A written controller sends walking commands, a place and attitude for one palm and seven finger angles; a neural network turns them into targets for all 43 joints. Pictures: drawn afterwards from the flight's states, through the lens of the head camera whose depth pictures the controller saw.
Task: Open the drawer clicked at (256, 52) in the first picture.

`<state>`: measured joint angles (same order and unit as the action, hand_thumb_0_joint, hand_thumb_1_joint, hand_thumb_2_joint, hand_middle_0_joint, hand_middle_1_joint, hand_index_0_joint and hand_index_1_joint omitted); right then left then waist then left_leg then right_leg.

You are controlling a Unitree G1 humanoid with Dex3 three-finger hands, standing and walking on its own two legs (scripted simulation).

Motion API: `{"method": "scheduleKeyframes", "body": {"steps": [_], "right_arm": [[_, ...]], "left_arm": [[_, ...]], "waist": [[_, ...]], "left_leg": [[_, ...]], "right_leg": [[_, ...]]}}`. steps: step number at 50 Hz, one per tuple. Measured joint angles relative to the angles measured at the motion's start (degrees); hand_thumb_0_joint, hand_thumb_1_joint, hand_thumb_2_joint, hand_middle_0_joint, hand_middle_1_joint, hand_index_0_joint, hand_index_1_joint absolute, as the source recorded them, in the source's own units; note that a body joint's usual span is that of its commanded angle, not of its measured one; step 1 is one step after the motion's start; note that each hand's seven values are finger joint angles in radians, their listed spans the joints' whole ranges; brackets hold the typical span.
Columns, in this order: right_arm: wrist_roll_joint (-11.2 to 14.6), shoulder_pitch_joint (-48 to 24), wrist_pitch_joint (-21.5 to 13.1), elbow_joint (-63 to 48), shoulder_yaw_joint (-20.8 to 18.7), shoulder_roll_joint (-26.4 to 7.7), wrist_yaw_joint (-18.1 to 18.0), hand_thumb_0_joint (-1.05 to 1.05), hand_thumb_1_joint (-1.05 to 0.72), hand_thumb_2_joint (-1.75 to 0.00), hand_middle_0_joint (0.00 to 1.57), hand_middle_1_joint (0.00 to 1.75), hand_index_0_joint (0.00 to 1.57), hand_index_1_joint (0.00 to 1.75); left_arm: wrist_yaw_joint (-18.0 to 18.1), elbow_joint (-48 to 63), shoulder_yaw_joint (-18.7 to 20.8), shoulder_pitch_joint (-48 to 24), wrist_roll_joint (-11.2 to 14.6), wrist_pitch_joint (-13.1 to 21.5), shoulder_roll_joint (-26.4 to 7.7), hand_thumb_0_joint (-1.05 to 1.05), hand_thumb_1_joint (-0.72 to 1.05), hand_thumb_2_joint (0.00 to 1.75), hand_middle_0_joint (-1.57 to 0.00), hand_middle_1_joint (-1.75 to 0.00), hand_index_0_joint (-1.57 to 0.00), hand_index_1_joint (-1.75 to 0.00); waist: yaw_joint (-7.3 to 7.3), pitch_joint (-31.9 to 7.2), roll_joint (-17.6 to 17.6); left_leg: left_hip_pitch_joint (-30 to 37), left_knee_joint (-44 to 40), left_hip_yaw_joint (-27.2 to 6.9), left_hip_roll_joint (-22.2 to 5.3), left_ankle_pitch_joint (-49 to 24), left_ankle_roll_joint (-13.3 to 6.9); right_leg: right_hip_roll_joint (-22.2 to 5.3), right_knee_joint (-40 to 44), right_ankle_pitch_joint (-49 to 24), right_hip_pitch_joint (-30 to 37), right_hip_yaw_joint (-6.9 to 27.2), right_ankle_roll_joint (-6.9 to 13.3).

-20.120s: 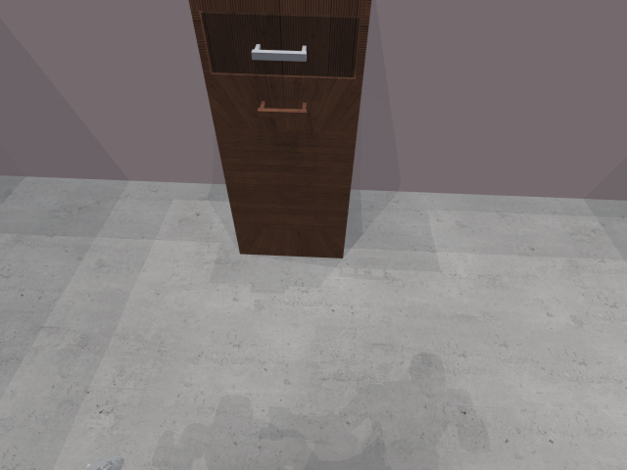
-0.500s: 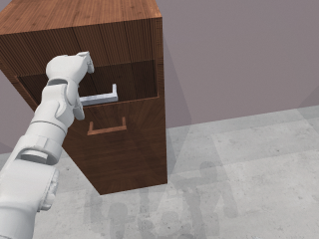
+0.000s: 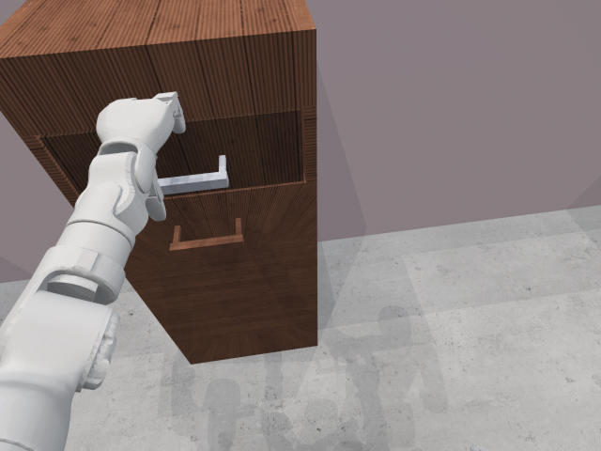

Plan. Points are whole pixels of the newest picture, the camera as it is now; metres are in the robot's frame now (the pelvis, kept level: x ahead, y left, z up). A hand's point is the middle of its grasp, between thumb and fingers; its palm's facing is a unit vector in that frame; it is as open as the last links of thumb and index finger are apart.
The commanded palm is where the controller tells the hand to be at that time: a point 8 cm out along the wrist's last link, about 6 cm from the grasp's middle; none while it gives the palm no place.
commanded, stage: re-aim the fingers above the handle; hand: left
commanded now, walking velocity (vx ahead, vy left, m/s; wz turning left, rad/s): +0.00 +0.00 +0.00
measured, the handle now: (185, 175) +0.51 +0.20 +0.09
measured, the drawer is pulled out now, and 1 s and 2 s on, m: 0.00 0.00 0.00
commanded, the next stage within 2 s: lower the fingers behind the handle in 0.02 s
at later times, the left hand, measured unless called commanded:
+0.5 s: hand (155, 158) +0.47 +0.22 +0.16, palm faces +0.04 +0.00 -1.00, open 13.6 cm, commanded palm +0.46 +0.22 +0.18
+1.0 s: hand (156, 161) +0.46 +0.22 +0.15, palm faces +0.05 +0.04 -1.00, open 13.9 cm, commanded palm +0.46 +0.21 +0.14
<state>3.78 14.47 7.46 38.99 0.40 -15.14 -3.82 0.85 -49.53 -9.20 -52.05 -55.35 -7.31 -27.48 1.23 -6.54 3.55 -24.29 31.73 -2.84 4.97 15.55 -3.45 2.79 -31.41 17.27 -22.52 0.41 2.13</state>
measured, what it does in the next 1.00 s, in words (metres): stands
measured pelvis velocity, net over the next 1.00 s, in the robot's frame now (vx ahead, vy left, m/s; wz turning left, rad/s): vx -0.04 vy -0.01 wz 0.00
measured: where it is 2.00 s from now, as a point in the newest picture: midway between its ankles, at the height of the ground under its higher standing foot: outside the picture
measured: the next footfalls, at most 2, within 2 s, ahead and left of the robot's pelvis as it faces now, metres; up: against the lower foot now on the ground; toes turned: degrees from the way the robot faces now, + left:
none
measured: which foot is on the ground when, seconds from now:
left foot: down 0.00-1.00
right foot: down 0.00-1.00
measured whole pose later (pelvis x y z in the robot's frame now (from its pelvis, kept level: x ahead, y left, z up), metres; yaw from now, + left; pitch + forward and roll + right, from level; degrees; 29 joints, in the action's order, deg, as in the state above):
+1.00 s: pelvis -0.04 -0.01 -0.02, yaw +0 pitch +12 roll -1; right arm 4.0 20.1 4.6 38.1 1.5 -16.2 -4.5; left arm 4.4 -60.1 -11.9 -61.9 -57.1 -9.7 -31.0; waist 5.4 -7.6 2.4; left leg -36.6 40.0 -2.7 3.9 15.6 -2.6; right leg 3.9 -39.0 16.8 -34.6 -0.5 2.6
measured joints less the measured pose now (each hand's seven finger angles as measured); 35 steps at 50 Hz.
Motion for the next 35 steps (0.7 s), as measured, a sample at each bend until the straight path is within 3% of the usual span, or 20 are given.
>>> {"method": "scheduleKeyframes", "body": {"steps": [35], "right_arm": [[0.3, 4.6, -1.7, -0.1, 0.5, -1.0, -0.4, 0.01, -0.9, -0.9, 0.2, 0.3, 0.2, 0.3]], "left_arm": [[3.3, -9.7, -0.9, -7.5, -1.8, -1.0, -2.7, 0.0, -0.49, 0.3, -0.36, -1.24, -0.29, -1.35]], "waist": [[3.33, -0.8, -1.0]], "left_leg": [[-8.2, 5.3, -0.1, -1.1, -0.3, 0.9]], "right_leg": [[1.1, -4.4, -0.8, -7.9, -0.8, 0.6]]}}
